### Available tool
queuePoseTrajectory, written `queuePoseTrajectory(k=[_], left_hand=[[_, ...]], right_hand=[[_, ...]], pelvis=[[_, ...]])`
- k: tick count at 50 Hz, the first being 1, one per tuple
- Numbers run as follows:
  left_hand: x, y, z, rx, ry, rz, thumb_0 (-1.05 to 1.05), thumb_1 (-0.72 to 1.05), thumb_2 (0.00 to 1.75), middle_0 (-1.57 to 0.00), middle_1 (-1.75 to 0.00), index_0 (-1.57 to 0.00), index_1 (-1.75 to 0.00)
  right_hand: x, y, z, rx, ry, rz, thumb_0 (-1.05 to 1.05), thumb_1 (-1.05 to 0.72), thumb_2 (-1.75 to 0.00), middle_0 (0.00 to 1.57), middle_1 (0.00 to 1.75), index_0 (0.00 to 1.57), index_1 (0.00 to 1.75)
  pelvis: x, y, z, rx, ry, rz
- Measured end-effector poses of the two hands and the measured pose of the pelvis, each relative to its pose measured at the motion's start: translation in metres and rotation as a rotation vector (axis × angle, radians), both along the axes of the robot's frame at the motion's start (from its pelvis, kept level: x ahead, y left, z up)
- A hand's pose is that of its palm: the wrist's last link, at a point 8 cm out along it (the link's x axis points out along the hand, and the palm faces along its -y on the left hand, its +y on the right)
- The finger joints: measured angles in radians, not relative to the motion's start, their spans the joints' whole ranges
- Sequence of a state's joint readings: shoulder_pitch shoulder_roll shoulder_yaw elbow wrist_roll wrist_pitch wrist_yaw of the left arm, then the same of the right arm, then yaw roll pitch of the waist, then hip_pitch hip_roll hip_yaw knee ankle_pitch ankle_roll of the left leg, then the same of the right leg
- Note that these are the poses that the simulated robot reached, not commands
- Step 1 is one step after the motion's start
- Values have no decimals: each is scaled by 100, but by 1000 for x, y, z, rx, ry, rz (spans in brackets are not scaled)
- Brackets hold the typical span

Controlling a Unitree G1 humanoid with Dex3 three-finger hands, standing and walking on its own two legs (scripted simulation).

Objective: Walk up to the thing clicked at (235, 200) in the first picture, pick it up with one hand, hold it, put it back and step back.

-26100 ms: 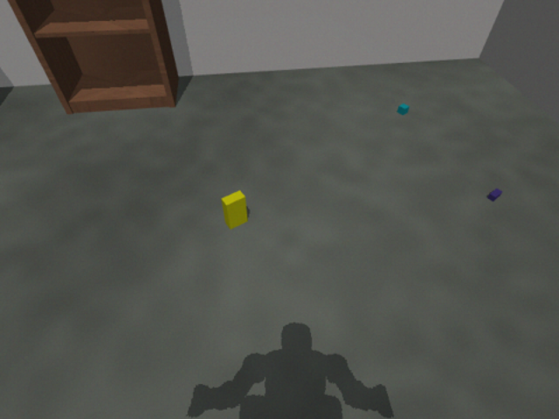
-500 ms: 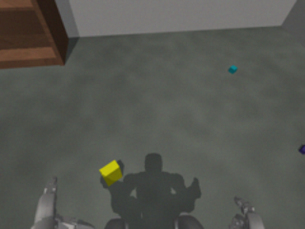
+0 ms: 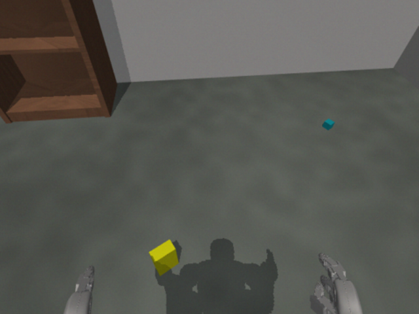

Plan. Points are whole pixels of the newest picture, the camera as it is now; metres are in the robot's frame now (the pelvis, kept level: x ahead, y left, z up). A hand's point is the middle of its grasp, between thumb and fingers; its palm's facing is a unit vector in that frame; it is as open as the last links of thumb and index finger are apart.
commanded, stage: home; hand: left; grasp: from the side
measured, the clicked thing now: (164, 258) +0.47 +0.19 -0.63
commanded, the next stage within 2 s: stand in 1.32 s
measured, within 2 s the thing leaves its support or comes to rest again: neither
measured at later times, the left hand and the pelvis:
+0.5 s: hand out of the picture +0.17 +0.19 -0.06, palm faces +0.10 -0.95 -0.29, open 17.5 cm; pelvis +0.00 +0.01 +0.00, yaw +0 degrees
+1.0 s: hand (114, 311) +0.17 +0.18 -0.05, palm faces +0.11 -0.95 -0.28, open 17.4 cm; pelvis +0.00 +0.00 +0.01, yaw +0 degrees
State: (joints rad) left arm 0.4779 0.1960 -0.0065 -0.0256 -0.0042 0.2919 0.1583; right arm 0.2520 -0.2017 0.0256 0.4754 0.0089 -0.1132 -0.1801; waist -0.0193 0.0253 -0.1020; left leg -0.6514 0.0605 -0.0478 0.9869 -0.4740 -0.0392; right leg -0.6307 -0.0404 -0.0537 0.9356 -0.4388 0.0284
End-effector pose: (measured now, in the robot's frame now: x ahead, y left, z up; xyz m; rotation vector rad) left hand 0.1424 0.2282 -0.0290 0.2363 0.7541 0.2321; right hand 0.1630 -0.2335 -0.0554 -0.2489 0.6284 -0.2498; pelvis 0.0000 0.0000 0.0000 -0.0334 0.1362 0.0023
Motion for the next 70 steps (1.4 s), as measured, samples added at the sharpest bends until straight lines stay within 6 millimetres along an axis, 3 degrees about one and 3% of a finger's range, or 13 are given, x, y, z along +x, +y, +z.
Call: queuePoseTrajectory(k=[20, 70], left_hand=[[3, 3, 2, 0, -12, -24, -1, -56, 5, -5, -5, -5, -5], [13, 0, 3, -10, -12, -20, -1, -53, 6, -6, -5, -5, -6]], right_hand=[[-24, 3, -7, 11, 50, -30, 2, -90, -89, 20, 30, 20, 30], [-7, -1, -4, 4, 43, -20, 2, -90, -89, 20, 30, 20, 30]], pelvis=[[-2, 5, 3, -4, -16, -8], [8, 2, 5, 0, -9, -6]])
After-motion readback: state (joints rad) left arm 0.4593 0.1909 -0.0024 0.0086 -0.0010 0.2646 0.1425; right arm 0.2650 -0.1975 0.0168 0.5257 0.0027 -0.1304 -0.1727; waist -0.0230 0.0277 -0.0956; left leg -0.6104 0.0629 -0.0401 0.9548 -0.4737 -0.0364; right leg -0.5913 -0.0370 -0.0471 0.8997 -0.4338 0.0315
